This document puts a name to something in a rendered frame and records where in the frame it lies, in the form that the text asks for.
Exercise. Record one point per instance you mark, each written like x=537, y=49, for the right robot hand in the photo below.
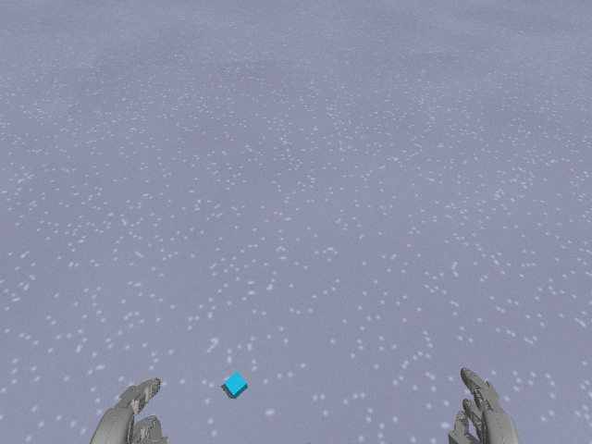
x=493, y=425

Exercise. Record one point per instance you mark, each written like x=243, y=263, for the small box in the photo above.
x=235, y=385

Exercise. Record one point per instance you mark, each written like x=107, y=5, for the left robot hand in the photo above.
x=117, y=424

